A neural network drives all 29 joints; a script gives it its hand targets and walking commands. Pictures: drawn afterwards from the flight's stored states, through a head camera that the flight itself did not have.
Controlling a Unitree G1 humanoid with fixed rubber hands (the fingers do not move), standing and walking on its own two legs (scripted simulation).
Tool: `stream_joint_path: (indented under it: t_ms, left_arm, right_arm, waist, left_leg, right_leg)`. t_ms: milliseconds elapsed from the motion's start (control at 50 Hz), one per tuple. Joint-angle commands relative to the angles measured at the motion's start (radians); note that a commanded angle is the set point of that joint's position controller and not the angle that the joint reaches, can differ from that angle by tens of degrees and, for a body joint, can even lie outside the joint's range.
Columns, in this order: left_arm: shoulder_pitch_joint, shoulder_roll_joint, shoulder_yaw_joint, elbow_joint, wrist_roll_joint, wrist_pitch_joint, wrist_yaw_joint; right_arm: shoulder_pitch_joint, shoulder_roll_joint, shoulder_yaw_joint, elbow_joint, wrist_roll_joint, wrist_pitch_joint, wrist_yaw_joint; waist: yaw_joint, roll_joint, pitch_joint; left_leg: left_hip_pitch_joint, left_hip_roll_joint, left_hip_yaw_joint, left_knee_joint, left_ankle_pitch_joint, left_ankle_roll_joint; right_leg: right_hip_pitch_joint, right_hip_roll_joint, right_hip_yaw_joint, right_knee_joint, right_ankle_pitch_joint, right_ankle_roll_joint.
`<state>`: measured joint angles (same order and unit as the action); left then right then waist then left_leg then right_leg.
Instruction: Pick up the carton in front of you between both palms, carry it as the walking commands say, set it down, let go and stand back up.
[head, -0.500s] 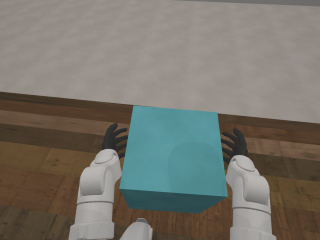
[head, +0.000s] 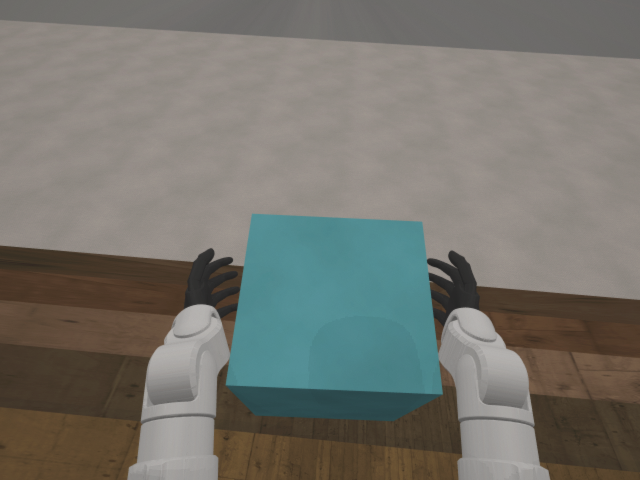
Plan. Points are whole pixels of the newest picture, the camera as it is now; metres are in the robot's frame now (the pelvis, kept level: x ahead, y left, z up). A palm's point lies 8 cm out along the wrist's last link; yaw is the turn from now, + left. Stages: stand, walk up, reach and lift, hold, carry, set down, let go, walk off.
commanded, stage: carry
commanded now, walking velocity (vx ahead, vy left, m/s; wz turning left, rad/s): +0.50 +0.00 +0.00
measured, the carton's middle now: (330, 328) +0.33 +0.00 +0.01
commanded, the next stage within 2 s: none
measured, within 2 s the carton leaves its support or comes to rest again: neither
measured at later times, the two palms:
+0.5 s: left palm (266, 218) +0.72 +0.14 -0.13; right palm (400, 232) +0.68 -0.18 -0.14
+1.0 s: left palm (285, 185) +1.08 +0.12 -0.31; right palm (377, 187) +1.09 -0.19 -0.32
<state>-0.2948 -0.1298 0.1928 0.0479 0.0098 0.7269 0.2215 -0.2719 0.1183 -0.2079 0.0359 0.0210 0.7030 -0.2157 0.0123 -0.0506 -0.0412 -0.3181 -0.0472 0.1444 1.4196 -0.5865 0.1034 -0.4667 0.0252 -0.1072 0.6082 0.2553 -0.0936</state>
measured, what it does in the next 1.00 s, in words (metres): goes down: left foot 0.14 m lower, then right foot 0.14 m lower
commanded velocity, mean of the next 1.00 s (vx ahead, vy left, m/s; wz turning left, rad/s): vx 0.50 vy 0.00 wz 0.00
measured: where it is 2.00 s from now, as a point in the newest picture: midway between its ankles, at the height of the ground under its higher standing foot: (329, 288)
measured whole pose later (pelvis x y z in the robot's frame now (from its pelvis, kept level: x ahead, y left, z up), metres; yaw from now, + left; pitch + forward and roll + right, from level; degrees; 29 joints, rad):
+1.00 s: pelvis +0.77 -0.04 -0.36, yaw -2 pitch +3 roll -1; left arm -0.32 -0.13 0.17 0.14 -0.04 0.75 0.22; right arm -0.29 0.13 -0.30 0.12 -0.04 0.71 -0.21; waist 0.12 0.03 -0.03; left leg -0.75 0.02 -0.03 0.89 0.12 0.05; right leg -0.34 0.11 -0.06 1.00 -0.70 -0.12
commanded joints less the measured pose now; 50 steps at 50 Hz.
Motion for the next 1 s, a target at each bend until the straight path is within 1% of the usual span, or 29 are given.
stream_joint_path:
  t_ms: [0, 20, 40, 60, 100, 160, 200, 280, 320, 340, 360, 380, 400, 460, 520, 580, 620, 660, 680, 700, 720, 740, 760, 780, 800, 820, 840, 900, 980]
  left_arm:
    - [-0.367, -0.549, -0.508, -0.025, -0.081, 0.009, 0.012]
    - [-0.416, -0.54, -0.528, -0.044, -0.111, 0.017, 0.02]
    - [-0.441, -0.576, -0.542, -0.047, -0.142, 0.022, 0.027]
    - [-0.489, -0.589, -0.554, -0.088, -0.153, 0.019, 0.03]
    - [-0.57, -0.683, -0.599, -0.111, -0.201, 0.033, 0.008]
    - [-0.657, -0.765, -0.623, -0.103, -0.226, 0.015, -0.027]
    - [-0.657, -0.784, -0.622, -0.087, -0.224, 0.006, -0.04]
    - [-0.554, -0.746, -0.586, -0.046, -0.179, -0.015, -0.031]
    - [-0.496, -0.712, -0.559, -0.04, -0.147, -0.015, -0.014]
    - [-0.5, -0.677, -0.537, -0.052, -0.122, -0.01, -0.002]
    - [-0.477, -0.646, -0.504, -0.034, -0.083, -0.001, 0.015]
    - [-0.415, -0.59, -0.459, -0.024, -0.056, 0.011, 0.026]
    - [-0.407, -0.56, -0.415, -0.022, -0.035, 0.012, 0.037]
    - [-0.425, -0.599, -0.353, 0.033, -0.019, 0.003, 0.025]
    - [-0.517, -0.684, -0.387, 0.012, -0.051, -0.035, -0.003]
    - [-0.544, -0.717, -0.441, -0.005, -0.06, -0.073, -0.01]
    - [-0.555, -0.703, -0.471, -0.052, -0.074, -0.078, -0.014]
    - [-0.551, -0.654, -0.485, -0.085, -0.087, -0.076, -0.006]
    - [-0.553, -0.653, -0.506, -0.095, -0.097, -0.071, -0.003]
    - [-0.518, -0.64, -0.521, -0.105, -0.103, -0.061, -0.004]
    - [-0.476, -0.617, -0.511, -0.097, -0.1, -0.044, -0.007]
    - [-0.431, -0.592, -0.516, -0.037, -0.095, -0.031, 0.005]
    - [-0.419, -0.56, -0.54, -0.036, -0.123, -0.023, 0.014]
    - [-0.446, -0.601, -0.557, -0.035, -0.139, -0.013, 0.015]
    - [-0.495, -0.629, -0.569, -0.055, -0.16, -0.007, 0.017]
    - [-0.521, -0.644, -0.591, -0.076, -0.185, -0.005, 0.015]
    - [-0.546, -0.679, -0.606, -0.09, -0.198, -0.003, 0.007]
    - [-0.653, -0.76, -0.63, -0.084, -0.221, -0.008, -0.026]
    - [-0.586, -0.78, -0.608, -0.041, -0.201, -0.029, -0.038]
  right_arm:
    - [-0.477, 0.589, 0.506, -0.028, 0.065, 0.033, -0.022]
    - [-0.401, 0.541, 0.453, -0.011, 0.04, 0.045, -0.034]
    - [-0.396, 0.513, 0.406, -0.009, 0.016, 0.051, -0.041]
    - [-0.39, 0.514, 0.372, -0.009, -0.006, 0.052, -0.044]
    - [-0.438, 0.571, 0.353, 0.033, -0.01, 0.055, -0.031]
    - [-0.52, 0.674, 0.403, 0.023, 0.019, 0.036, -0.003]
    - [-0.54, 0.717, 0.437, 0.02, 0.016, 0.019, 0.009]
    - [-0.604, 0.714, 0.506, -0.064, 0.055, 0.0, 0.012]
    - [-0.552, 0.661, 0.517, -0.062, 0.063, 0.01, 0.004]
    - [-0.502, 0.649, 0.517, -0.053, 0.061, 0.014, -0.003]
    - [-0.47, 0.625, 0.514, -0.011, 0.067, 0.028, -0.007]
    - [-0.441, 0.614, 0.524, 0.041, 0.081, 0.035, -0.019]
    - [-0.452, 0.647, 0.545, 0.037, 0.107, 0.037, -0.022]
    - [-0.602, 0.743, 0.641, -0.018, 0.185, 0.038, -0.002]
    - [-0.684, 0.839, 0.67, -0.031, 0.214, 0.016, 0.026]
    - [-0.634, 0.823, 0.643, -0.01, 0.178, -0.012, 0.038]
    - [-0.562, 0.809, 0.623, 0.009, 0.159, -0.028, 0.03]
    - [-0.493, 0.755, 0.581, 0.032, 0.132, -0.035, 0.015]
    - [-0.462, 0.743, 0.572, 0.037, 0.122, -0.032, 0.011]
    - [-0.457, 0.73, 0.563, 0.02, 0.112, -0.027, 0.007]
    - [-0.481, 0.703, 0.53, 0.005, 0.09, -0.019, 0.001]
    - [-0.465, 0.65, 0.497, 0.031, 0.064, -0.002, -0.012]
    - [-0.394, 0.586, 0.453, 0.03, 0.045, 0.008, -0.027]
    - [-0.399, 0.547, 0.418, 0.015, 0.014, 0.015, -0.038]
    - [-0.416, 0.536, 0.384, 0.032, -0.002, 0.019, -0.041]
    - [-0.388, 0.56, 0.373, 0.05, 0.002, 0.022, -0.036]
    - [-0.404, 0.577, 0.362, 0.043, -0.006, 0.022, -0.028]
    - [-0.524, 0.677, 0.403, 0.038, 0.026, 0.007, 0.004]
    - [-0.562, 0.727, 0.462, 0.001, 0.033, -0.016, 0.012]
  waist:
    - [0.124, -0.206, -0.225]
    - [0.078, -0.142, -0.306]
    - [0.085, 0.015, -0.3]
    - [0.071, 0.026, -0.341]
    - [0.058, 0.128, -0.284]
    - [0.048, -0.009, -0.299]
    - [0.074, 0.095, -0.281]
    - [0.074, -0.117, -0.287]
    - [-0.109, -0.06, -0.38]
    - [-0.224, 0.16, -0.359]
    - [-0.191, 0.28, -0.316]
    - [-0.115, 0.267, -0.387]
    - [-0.127, 0.125, -0.346]
    - [-0.1, -0.032, -0.372]
    - [-0.07, 0.096, -0.358]
    - [-0.121, 0.051, -0.32]
    - [-0.131, 0.124, -0.268]
    - [-0.078, 0.217, -0.288]
    - [0.011, 0.226, -0.361]
    - [0.121, 0.141, -0.383]
    - [0.199, -0.049, -0.314]
    - [0.148, -0.203, -0.318]
    - [0.08, -0.143, -0.382]
    - [0.082, -0.008, -0.357]
    - [0.092, 0.095, -0.309]
    - [0.079, 0.039, -0.359]
    - [0.061, 0.133, -0.334]
    - [0.061, -0.022, -0.279]
    - [0.1, 0.004, -0.251]
  left_leg:
    - [-0.535, -0.094, -0.113, 0.43, -0.021, -0.082]
    - [-0.661, -0.04, -0.218, 0.321, -0.003, -0.086]
    - [-0.734, 0.018, -0.295, 0.175, 0.097, -0.07]
    - [-0.733, 0.052, -0.305, 0.135, 0.079, -0.068]
    - [-0.659, 0.067, -0.238, -0.178, 0.163, -0.088]
    - [-0.486, 0.062, -0.162, -0.185, 0.404, -0.05]
    - [-0.354, 0.019, -0.092, -0.586, 0.887, -0.05]
    - [0.048, -0.022, -0.026, -0.785, 1.067, -0.016]
    - [0.331, -0.026, 0.005, -0.789, 0.932, 0.014]
    - [0.422, 0.024, -0.034, -0.904, 0.889, 0.066]
    - [0.591, 0.191, -0.266, -0.755, 1.184, 0.124]
    - [0.668, 0.296, -0.609, -0.712, 1.189, 0.219]
    - [0.572, 0.282, -0.657, -0.722, 1.075, 0.215]
    - [0.311, 0.366, -0.832, -0.734, 0.745, 0.296]
    - [0.125, 0.301, -0.648, -0.717, 0.829, 0.21]
    - [0.091, 0.076, -0.377, -0.551, 0.47, 0.107]
    - [-0.053, 0.057, -0.291, -0.574, 0.436, 0.083]
    - [-0.123, 0.064, -0.205, -0.443, 0.441, 0.06]
    - [-0.104, 0.099, -0.171, -0.282, 0.663, 0.024]
    - [-0.138, 0.122, -0.14, -0.048, 0.844, -0.014]
    - [-0.258, 0.024, -0.088, 0.352, 0.484, -0.065]
    - [-0.544, -0.101, -0.103, 0.516, -0.086, -0.088]
    - [-0.693, -0.054, -0.216, 0.387, -0.013, -0.089]
    - [-0.685, 0.024, -0.247, 0.276, -0.011, -0.083]
    - [-0.752, 0.055, -0.282, 0.142, 0.052, -0.076]
    - [-0.767, 0.073, -0.303, 0.113, 0.037, -0.068]
    - [-0.674, 0.084, -0.297, -0.056, 0.148, -0.086]
    - [-0.478, 0.067, -0.161, -0.196, 0.419, -0.067]
    - [-0.212, 0.003, -0.06, -0.785, 0.974, -0.052]
  right_leg:
    - [0.665, -0.153, 0.334, 0.05, 0.628, -0.08]
    - [0.78, -0.286, 0.553, 0.048, 0.434, -0.196]
    - [0.734, -0.292, 0.6, 0.085, 0.223, -0.208]
    - [0.687, -0.333, 0.697, 0.096, 0.094, -0.251]
    - [0.473, -0.28, 0.629, 0.086, 0.05, -0.23]
    - [0.301, -0.251, 0.533, 0.129, 0.076, -0.164]
    - [0.181, -0.057, 0.308, 0.264, -0.332, -0.09]
    - [0.07, -0.03, 0.17, 0.384, -0.36, -0.066]
    - [0.011, -0.075, 0.106, 0.685, 0.006, -0.001]
    - [-0.071, -0.01, 0.035, 1.067, -0.172, 0.058]
    - [-0.379, 0.1, 0.036, 1.299, -0.965, 0.087]
    - [-0.487, 0.07, 0.157, 1.181, -0.934, 0.082]
    - [-0.523, 0.016, 0.184, 1.036, -0.867, 0.055]
    - [-0.482, -0.048, 0.28, 0.768, -0.742, 0.071]
    - [-0.282, -0.034, 0.146, 0.674, -0.479, 0.072]
    - [-0.243, -0.007, 0.074, 0.204, 0.005, 0.047]
    - [0.02, 0.03, 0.022, 0.013, 0.07, 0.062]
    - [0.243, 0.064, -0.062, 0.007, 0.16, 0.058]
    - [0.383, 0.06, -0.059, 0.07, 0.157, 0.036]
    - [0.505, 0.03, -0.036, 0.002, 0.059, 0.006]
    - [0.538, -0.039, 0.047, -0.104, -0.011, -0.058]
    - [0.742, -0.172, 0.293, 0.097, 0.478, -0.099]
    - [0.809, -0.289, 0.598, 0.043, 0.229, -0.216]
    - [0.72, -0.33, 0.674, 0.031, -0.001, -0.242]
    - [0.686, -0.29, 0.63, 0.099, 0.068, -0.215]
    - [0.676, -0.332, 0.719, 0.133, 0.038, -0.262]
    - [0.482, -0.337, 0.705, 0.072, -0.107, -0.263]
    - [0.29, -0.263, 0.542, 0.086, -0.021, -0.197]
    - [0.149, -0.041, 0.232, 0.231, -0.399, -0.081]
